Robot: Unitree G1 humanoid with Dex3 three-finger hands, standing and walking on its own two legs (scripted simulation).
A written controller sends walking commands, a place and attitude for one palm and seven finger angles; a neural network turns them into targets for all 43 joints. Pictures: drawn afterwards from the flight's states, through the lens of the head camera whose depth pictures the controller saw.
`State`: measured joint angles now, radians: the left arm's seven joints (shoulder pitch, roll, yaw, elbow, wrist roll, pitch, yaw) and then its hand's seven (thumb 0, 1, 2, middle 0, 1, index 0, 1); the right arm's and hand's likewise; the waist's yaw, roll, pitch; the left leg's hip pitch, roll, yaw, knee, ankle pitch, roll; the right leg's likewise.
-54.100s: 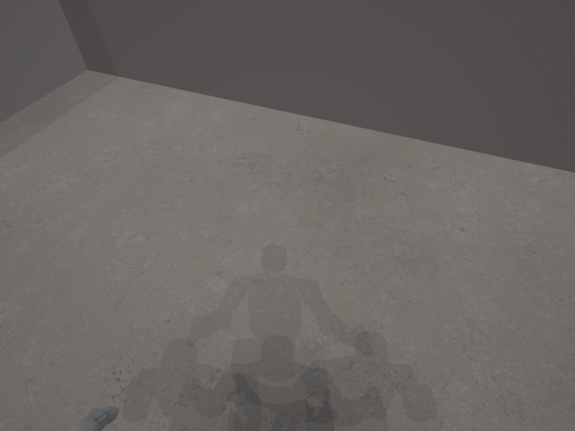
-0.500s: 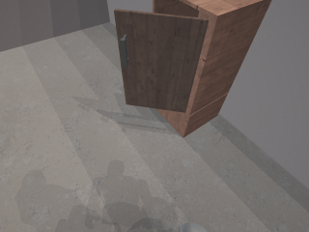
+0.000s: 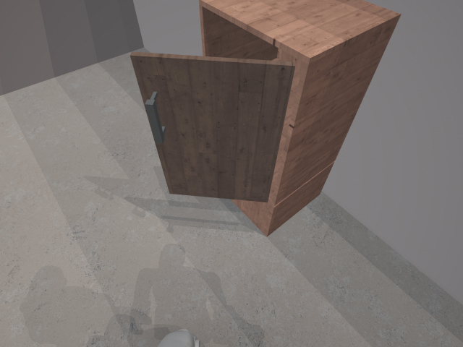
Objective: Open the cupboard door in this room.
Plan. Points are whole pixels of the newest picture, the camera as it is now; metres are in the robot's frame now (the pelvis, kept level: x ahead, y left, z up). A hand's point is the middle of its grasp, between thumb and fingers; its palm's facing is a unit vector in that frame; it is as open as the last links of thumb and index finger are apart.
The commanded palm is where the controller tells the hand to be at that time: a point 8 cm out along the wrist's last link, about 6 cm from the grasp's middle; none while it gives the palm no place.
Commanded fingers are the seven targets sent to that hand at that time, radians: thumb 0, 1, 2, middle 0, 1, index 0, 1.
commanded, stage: take the last steps up to it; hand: left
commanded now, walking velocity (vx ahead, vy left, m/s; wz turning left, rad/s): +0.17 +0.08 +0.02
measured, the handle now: (157, 118) +0.69 +0.24 -0.05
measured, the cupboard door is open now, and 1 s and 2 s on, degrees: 45 45 45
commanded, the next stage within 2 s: come to a stop and stand still in 0.06 s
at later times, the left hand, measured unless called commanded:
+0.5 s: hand out of the picture +0.14 +0.25 -0.19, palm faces +0.02 -0.98 -0.18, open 7.3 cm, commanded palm none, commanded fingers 0.00 0.90 0.90 -0.20 -0.30 -0.20 -0.30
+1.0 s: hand out of the picture +0.12 +0.16 -0.19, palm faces +0.01 -0.98 -0.19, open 7.2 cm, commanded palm none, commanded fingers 0.00 0.90 0.90 -0.20 -0.30 -0.20 -0.30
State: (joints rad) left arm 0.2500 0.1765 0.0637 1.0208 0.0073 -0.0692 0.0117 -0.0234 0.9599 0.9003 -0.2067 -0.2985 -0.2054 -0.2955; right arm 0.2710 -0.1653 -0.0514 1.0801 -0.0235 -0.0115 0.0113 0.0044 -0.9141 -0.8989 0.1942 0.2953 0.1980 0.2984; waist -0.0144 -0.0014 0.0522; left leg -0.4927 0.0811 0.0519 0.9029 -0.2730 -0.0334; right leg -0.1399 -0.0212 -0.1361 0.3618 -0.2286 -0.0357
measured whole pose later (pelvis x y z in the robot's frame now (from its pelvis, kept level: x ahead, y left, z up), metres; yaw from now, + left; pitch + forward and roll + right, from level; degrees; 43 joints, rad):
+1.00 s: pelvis +0.07 -0.02 -0.01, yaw -1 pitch +0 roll +0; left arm 0.21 0.18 0.03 1.07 0.00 0.02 0.03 0.00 0.94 0.90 -0.21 -0.30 -0.20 -0.30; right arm 0.27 -0.14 -0.03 1.12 -0.02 0.02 -0.03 0.00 -0.91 -0.90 0.19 0.30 0.20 0.30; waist -0.02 -0.02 0.04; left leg -0.25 0.03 0.03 0.50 -0.25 -0.02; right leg -0.16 0.00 -0.06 0.49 -0.32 -0.02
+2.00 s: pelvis +0.08 +0.00 -0.01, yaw -3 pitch +0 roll +1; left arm 0.27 0.18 0.00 1.08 0.01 0.00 0.03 0.00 0.91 0.90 -0.20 -0.30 -0.20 -0.29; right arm 0.27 -0.16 0.01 1.09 -0.02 -0.02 -0.02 0.00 -0.91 -0.90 0.20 0.30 0.20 0.30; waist 0.00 -0.01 0.03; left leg -0.23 0.01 0.06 0.50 -0.26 0.01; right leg -0.16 -0.02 -0.02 0.51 -0.34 0.00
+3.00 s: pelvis +0.13 +0.10 -0.02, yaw -2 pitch +0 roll +1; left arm 0.33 0.24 0.06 1.02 0.02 0.05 0.03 0.00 0.91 0.90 -0.21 -0.30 -0.20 -0.30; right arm 0.19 -0.18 -0.04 0.96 -0.02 0.00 0.00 0.00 -0.91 -0.90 0.19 0.30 0.20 0.30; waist 0.03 -0.07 0.03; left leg -0.33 0.03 0.06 0.61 -0.28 0.00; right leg -0.32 -0.11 -0.05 0.76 -0.48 0.03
